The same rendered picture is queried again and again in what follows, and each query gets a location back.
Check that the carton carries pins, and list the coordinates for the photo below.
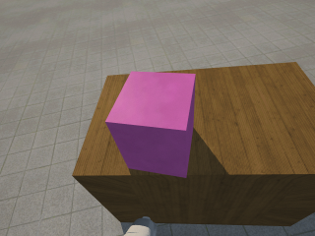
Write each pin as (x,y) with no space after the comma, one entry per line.
(152,121)

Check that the pedestal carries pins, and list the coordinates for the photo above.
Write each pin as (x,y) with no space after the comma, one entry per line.
(251,161)

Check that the robot left thigh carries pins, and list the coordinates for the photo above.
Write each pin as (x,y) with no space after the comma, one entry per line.
(142,227)

